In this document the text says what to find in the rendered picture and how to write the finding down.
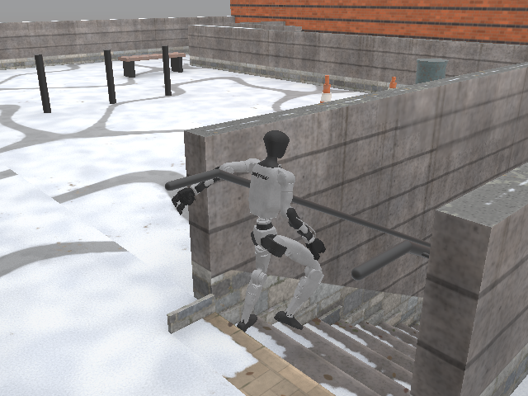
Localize stairs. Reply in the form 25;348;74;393
235;314;419;396

